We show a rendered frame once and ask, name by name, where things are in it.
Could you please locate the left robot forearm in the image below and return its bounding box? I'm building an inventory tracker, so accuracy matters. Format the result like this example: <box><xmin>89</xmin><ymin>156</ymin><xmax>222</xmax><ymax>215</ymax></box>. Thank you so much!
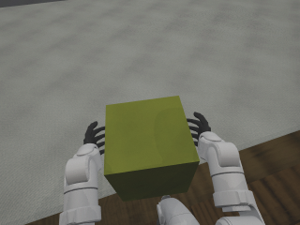
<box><xmin>59</xmin><ymin>143</ymin><xmax>103</xmax><ymax>225</ymax></box>

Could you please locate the right robot forearm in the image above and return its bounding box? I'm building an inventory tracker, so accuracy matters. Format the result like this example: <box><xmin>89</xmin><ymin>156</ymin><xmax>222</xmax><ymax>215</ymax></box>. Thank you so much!
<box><xmin>198</xmin><ymin>131</ymin><xmax>265</xmax><ymax>225</ymax></box>

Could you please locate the right robot hand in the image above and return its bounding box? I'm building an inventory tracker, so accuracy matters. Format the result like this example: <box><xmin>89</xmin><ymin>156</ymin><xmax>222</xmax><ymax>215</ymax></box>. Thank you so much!
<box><xmin>187</xmin><ymin>112</ymin><xmax>211</xmax><ymax>147</ymax></box>

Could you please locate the carton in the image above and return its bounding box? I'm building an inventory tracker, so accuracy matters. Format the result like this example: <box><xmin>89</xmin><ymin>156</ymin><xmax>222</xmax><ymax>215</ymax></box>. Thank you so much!
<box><xmin>103</xmin><ymin>96</ymin><xmax>200</xmax><ymax>202</ymax></box>

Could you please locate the right robot thigh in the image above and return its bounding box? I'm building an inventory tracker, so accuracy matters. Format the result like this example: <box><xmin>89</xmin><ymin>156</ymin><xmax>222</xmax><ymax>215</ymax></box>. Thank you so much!
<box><xmin>157</xmin><ymin>198</ymin><xmax>200</xmax><ymax>225</ymax></box>

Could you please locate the robot right upper arm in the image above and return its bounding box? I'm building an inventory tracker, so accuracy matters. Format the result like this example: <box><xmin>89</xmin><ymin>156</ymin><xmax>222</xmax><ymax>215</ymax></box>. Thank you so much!
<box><xmin>215</xmin><ymin>216</ymin><xmax>263</xmax><ymax>225</ymax></box>

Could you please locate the left robot hand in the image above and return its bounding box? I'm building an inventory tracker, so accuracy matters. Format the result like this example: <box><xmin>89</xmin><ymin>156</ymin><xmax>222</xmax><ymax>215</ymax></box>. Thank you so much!
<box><xmin>83</xmin><ymin>121</ymin><xmax>105</xmax><ymax>155</ymax></box>

